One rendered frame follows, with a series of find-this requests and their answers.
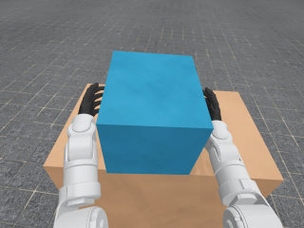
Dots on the right robot forearm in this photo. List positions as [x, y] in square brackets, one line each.
[235, 186]

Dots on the right robot upper arm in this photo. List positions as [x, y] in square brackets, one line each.
[250, 216]

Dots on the left robot hand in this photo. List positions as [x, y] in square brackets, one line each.
[88, 102]

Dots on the left robot upper arm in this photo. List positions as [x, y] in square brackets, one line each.
[90, 217]

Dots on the right robot hand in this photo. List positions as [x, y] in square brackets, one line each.
[212, 104]

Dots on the left robot forearm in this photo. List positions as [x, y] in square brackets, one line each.
[80, 179]

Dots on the pedestal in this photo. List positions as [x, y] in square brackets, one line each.
[174, 201]

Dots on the carton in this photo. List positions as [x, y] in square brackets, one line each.
[153, 117]

